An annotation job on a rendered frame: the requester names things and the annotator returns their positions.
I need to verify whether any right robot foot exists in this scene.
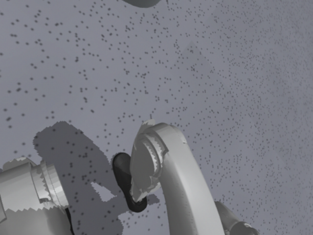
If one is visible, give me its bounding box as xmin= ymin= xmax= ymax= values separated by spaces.
xmin=112 ymin=152 xmax=147 ymax=212

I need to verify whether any left robot foot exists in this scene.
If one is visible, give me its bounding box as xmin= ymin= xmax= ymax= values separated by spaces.
xmin=65 ymin=208 xmax=75 ymax=235

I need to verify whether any right robot arm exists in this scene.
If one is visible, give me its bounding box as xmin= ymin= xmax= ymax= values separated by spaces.
xmin=230 ymin=221 xmax=260 ymax=235

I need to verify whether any right robot hand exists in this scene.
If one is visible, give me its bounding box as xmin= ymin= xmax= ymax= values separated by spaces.
xmin=214 ymin=201 xmax=240 ymax=235

